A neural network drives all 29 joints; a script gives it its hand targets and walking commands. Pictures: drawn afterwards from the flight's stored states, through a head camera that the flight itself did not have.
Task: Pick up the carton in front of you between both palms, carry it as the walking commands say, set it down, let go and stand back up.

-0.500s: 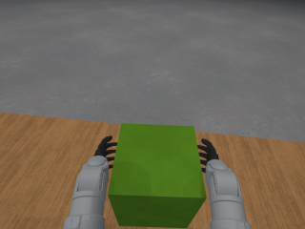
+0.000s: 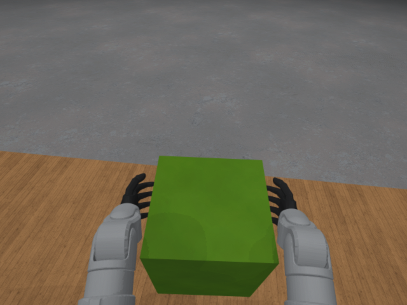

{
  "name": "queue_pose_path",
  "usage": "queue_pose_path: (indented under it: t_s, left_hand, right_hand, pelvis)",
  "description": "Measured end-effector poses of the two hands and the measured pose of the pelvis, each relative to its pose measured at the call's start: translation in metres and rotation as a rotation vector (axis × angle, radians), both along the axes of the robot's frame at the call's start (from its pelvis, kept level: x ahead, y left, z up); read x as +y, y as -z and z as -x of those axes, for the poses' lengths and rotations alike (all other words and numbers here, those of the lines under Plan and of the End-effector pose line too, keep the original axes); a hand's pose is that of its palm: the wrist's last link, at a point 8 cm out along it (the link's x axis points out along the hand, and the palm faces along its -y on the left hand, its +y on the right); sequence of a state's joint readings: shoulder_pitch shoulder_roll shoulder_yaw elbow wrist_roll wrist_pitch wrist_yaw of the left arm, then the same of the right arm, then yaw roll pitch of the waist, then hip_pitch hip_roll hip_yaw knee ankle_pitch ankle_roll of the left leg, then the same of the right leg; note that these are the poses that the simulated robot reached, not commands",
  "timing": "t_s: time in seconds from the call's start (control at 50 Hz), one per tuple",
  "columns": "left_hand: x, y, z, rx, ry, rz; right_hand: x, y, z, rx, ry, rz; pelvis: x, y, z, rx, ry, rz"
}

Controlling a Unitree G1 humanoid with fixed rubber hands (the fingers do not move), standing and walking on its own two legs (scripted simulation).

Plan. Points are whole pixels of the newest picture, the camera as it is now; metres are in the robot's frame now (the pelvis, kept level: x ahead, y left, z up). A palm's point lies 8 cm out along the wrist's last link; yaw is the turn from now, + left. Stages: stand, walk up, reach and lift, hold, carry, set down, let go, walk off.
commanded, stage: carry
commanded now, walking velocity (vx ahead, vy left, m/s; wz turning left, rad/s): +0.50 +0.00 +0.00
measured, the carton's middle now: (207, 230) +0.29 +0.00 +0.00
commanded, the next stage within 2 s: none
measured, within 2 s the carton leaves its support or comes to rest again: neither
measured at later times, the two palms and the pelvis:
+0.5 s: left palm (161, 135) +0.50 +0.13 +0.09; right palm (279, 137) +0.50 -0.17 +0.09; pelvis +0.23 -0.03 +0.00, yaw +3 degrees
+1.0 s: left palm (166, 86) +0.83 +0.16 +0.06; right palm (249, 90) +0.81 -0.14 +0.06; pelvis +0.56 +0.03 +0.00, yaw -2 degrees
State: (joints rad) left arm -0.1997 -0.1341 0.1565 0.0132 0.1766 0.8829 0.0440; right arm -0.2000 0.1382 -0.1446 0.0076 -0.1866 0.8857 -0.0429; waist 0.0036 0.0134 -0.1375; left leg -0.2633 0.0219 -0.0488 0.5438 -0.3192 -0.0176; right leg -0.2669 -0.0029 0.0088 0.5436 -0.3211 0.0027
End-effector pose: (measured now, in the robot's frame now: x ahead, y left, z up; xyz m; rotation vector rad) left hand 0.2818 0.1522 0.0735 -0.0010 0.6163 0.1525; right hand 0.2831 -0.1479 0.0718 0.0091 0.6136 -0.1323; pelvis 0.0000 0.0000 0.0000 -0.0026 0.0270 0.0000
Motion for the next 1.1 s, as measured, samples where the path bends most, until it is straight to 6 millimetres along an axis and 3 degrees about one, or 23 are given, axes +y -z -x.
queue_pose_path:
  t_s: [0.08, 0.22, 0.34, 0.44, 0.6, 0.74, 0.86, 0.96, 1.1]
  left_hand:
    - [-0.003, -0.006, -0.019, 0.028, -0.019, 0.01]
    - [0.014, -0.01, -0.064, 0.059, -0.053, 0.03]
    - [-0.004, -0.017, -0.124, 0.105, -0.018, 0.04]
    - [-0.025, -0.019, -0.188, 0.047, -0.008, 0.035]
    - [-0.017, -0.023, -0.264, 0.126, -0.098, 0.047]
    - [-0.003, -0.021, -0.359, 0.098, -0.094, 0.04]
    - [0.009, 0.01, -0.46, 0.101, -0.033, 0.055]
    - [0.009, 0.02, -0.524, 0.195, 0.027, 0.047]
    - [0.009, 0.001, -0.61, 0.157, 0.052, 0.05]
  right_hand:
    - [-0.003, -0.006, -0.023, 0.027, -0.012, 0.0]
    - [0.015, -0.012, -0.074, 0.06, -0.004, -0.041]
    - [-0.004, -0.015, -0.117, 0.105, 0.041, -0.042]
    - [-0.025, -0.017, -0.181, 0.047, 0.057, -0.06]
    - [-0.016, -0.025, -0.285, 0.129, -0.018, -0.056]
    - [-0.002, -0.018, -0.376, 0.101, -0.029, -0.047]
    - [0.01, 0.008, -0.46, 0.101, 0.023, -0.021]
    - [0.01, 0.016, -0.506, 0.193, 0.082, -0.02]
    - [0.01, -0.009, -0.59, 0.155, 0.1, -0.01]
  pelvis:
    - [-0.002, 0.0, -0.026, 0.037, -0.035, -0.005]
    - [0.008, 0.001, -0.083, 0.07, 0.007, -0.027]
    - [0.0, -0.007, -0.141, 0.081, 0.01, 0.014]
    - [-0.018, 0.009, -0.198, 0.056, -0.027, 0.022]
    - [-0.03, -0.012, -0.285, 0.076, -0.041, -0.023]
    - [-0.016, -0.007, -0.38, 0.068, -0.026, -0.034]
    - [0.01, 0.019, -0.476, 0.031, 0.014, -0.036]
    - [0.024, 0.003, -0.533, 0.038, 0.041, -0.011]
    - [0.027, -0.015, -0.619, 0.051, 0.029, 0.028]
